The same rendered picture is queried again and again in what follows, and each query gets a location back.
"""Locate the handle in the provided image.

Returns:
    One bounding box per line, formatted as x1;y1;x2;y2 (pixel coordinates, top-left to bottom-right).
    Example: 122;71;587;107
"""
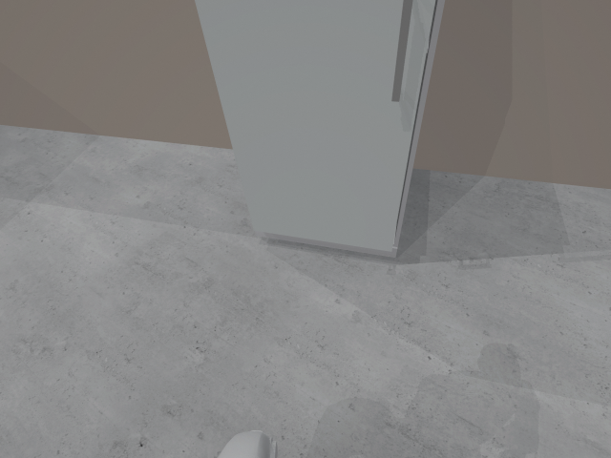
391;0;412;102

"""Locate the fridge door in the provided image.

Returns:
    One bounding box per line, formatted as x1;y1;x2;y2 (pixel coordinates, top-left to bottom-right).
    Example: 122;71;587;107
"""
195;0;435;252

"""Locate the left robot thigh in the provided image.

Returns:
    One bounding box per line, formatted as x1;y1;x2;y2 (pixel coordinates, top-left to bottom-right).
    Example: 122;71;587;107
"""
217;431;278;458

